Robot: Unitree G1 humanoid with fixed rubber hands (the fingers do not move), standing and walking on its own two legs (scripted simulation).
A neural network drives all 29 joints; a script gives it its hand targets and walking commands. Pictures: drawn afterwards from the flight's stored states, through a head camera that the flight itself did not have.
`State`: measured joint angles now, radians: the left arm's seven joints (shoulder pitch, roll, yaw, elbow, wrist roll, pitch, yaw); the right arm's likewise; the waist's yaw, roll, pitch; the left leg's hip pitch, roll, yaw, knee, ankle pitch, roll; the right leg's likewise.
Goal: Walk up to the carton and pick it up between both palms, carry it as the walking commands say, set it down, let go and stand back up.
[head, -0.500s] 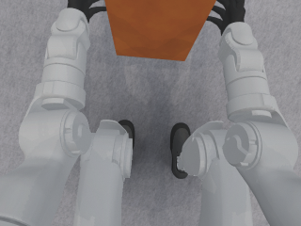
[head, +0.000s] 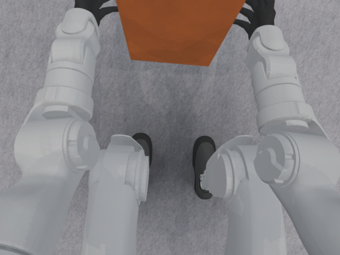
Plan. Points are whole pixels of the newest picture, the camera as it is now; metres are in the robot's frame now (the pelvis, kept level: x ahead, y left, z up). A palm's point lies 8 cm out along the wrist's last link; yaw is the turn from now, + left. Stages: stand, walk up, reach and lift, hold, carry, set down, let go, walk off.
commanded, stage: set down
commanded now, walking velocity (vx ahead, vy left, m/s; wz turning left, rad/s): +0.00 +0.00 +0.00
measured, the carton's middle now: out of the picture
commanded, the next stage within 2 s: let go in 1.82 s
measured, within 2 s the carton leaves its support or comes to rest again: rests again in 0.22 s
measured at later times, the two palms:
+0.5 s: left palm (81, 17) +0.54 +0.20 -0.19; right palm (269, 37) +0.52 -0.17 -0.18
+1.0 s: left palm out of the picture +0.55 +0.20 -0.08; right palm (304, 25) +0.51 -0.17 -0.08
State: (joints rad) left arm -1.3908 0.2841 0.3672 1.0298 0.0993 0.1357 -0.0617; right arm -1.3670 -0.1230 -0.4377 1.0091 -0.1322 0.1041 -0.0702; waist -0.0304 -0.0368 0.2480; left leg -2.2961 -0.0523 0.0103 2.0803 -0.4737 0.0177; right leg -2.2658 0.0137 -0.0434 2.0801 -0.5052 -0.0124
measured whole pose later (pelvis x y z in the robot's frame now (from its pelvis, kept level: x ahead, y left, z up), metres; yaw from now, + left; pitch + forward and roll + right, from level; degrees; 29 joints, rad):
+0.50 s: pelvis +0.01 +0.00 +0.00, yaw +0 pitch +39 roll -2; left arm -1.39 0.42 0.09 1.16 -0.23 0.02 0.07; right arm -1.35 -0.25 -0.19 1.09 0.12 0.01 -0.16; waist -0.03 -0.01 0.30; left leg -2.29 -0.05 0.01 2.10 -0.49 0.02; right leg -2.26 0.02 -0.04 2.09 -0.52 0.00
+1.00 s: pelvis +0.00 +0.01 +0.05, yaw +0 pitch +26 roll -3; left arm -1.34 0.45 0.08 0.80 -0.22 0.19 0.08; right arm -1.18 -0.27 -0.17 0.62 0.17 0.21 -0.19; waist -0.03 -0.02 0.52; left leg -1.93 -0.05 0.00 2.02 -0.54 0.04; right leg -1.88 0.02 -0.04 1.99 -0.57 0.01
